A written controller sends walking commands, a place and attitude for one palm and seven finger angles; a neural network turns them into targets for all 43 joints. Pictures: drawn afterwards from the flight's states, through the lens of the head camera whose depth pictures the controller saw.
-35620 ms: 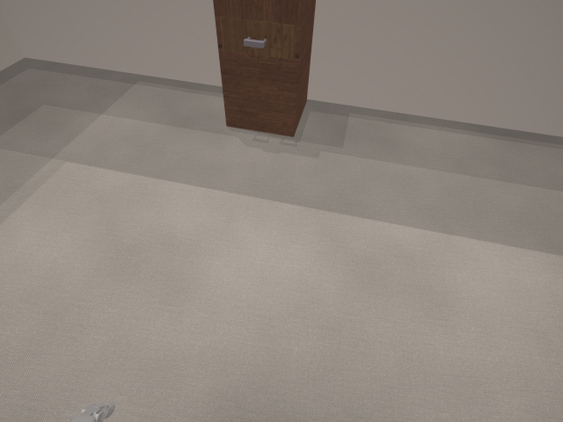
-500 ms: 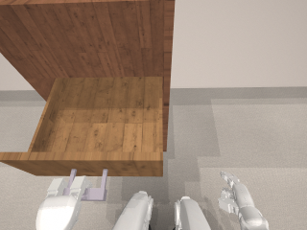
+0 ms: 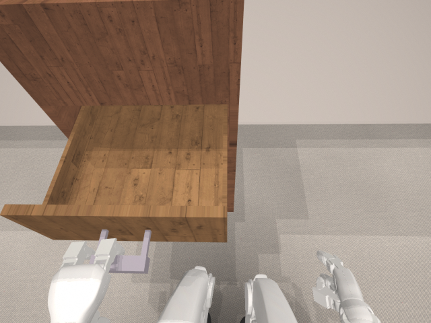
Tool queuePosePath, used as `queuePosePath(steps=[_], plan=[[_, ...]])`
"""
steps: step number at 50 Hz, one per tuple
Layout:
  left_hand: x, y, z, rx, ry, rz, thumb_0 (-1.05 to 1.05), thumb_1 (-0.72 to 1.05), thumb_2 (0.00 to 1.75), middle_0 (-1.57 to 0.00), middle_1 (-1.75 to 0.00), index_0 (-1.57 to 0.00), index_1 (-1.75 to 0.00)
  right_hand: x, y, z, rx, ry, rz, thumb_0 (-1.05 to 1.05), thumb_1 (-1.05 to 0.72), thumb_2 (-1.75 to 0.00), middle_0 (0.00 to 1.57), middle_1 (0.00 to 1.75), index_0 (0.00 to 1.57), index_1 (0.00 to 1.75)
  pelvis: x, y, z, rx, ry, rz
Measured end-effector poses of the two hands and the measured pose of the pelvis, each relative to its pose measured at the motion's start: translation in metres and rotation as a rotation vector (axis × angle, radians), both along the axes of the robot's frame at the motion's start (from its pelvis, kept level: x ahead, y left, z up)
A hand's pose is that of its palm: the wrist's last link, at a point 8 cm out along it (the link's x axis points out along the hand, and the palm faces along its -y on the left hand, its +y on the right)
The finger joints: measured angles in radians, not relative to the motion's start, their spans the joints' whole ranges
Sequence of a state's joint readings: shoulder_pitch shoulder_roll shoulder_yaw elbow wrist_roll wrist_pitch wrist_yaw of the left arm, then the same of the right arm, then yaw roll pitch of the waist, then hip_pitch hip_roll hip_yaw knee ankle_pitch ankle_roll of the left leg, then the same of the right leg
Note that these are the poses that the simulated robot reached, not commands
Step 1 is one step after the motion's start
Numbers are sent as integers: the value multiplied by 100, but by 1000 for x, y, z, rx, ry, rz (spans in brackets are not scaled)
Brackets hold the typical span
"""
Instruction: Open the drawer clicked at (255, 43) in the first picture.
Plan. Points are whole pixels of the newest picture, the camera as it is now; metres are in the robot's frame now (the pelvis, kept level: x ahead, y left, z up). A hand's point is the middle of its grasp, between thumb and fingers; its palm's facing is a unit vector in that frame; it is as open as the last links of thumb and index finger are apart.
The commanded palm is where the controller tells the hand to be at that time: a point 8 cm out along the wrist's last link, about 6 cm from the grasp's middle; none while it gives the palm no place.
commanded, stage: lift the hand off the handle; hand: left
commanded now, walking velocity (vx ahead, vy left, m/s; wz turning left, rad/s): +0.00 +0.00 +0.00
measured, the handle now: (122, 250) +0.24 +0.21 -0.04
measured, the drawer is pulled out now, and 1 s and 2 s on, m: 0.25 0.25 0.25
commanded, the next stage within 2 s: none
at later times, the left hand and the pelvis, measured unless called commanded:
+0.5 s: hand (102, 275) +0.20 +0.24 -0.05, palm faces -0.05 -0.09 -1.00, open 13.8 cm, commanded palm +0.18 +0.23 +0.00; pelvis -0.01 +0.01 +0.00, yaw +0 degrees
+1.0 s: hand (91, 272) +0.19 +0.24 -0.01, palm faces -0.07 -0.11 -0.99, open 13.8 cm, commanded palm +0.18 +0.23 +0.04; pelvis +0.01 +0.01 +0.04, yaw +0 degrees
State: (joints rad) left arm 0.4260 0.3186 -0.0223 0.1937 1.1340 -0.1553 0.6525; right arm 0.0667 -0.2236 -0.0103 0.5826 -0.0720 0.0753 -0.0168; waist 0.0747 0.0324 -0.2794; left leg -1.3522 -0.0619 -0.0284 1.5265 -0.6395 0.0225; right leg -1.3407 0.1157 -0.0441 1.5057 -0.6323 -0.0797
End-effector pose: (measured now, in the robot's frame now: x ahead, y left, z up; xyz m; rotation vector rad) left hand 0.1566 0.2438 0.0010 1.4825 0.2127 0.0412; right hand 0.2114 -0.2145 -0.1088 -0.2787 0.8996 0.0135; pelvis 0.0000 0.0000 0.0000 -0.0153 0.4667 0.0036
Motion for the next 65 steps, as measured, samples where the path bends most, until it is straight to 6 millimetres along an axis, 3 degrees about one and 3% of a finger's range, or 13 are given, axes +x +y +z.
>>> queuePosePath(steps=[7,19,24,31,44,65], plan=[[-1,0,-1,-3,-14,6,0,-44,33,-32,-121,-31,-120,-4,-4,0,-11,-7,-10,1,-90,-90,21,30,20,30,-4,2,-1,-2,-4,0],[15,-3,-5,9,-50,-4,0,-49,30,-32,-120,-32,-120,-12,2,-4,-3,4,-21,1,-90,-90,21,30,20,30,-9,5,-3,-9,-4,4],[22,-3,1,7,-61,6,0,-49,30,-32,-120,-32,-120,-18,4,1,2,19,-38,1,-90,-90,21,30,20,30,-8,6,3,-10,-9,-1],[17,-3,18,8,-37,23,0,-49,30,-32,-120,-33,-120,-22,3,19,2,25,-56,1,-90,-90,21,30,20,30,-2,9,19,-11,-32,-4],[22,1,32,-7,-35,6,0,-49,30,-32,-120,-32,-120,-5,-2,45,-26,-17,-47,1,-90,-90,21,30,20,30,6,11,34,-16,-50,4],[20,-6,66,-23,-37,0,0,-49,30,-32,-120,-32,-120,14,14,70,33,-50,-7,1,-90,-90,21,30,20,30,20,13,56,-11,-86,6]])
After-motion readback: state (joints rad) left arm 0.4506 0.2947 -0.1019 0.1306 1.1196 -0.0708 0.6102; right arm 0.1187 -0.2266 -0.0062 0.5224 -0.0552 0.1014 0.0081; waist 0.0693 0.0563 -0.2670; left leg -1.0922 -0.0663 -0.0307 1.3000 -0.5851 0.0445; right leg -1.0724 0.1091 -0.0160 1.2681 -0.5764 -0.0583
